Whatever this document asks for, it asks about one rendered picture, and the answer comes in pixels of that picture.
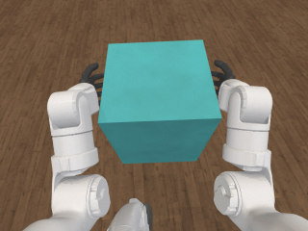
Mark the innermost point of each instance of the robot right hand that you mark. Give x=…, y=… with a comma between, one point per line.
x=228, y=74

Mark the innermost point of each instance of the robot left thigh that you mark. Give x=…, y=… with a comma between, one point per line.
x=130, y=217

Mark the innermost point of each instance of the robot left upper arm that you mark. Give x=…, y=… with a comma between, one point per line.
x=78, y=202

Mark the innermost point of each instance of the robot left hand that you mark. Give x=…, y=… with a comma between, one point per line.
x=86, y=78

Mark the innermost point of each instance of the carton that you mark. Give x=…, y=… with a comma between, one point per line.
x=158, y=102

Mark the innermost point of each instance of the right robot forearm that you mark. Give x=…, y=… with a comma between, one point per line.
x=248, y=123

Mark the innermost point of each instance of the left robot forearm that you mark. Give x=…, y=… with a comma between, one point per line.
x=69, y=113

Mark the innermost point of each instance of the robot left shin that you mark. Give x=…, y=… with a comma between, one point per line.
x=146, y=228

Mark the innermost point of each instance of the robot right upper arm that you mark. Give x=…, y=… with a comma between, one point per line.
x=248, y=199

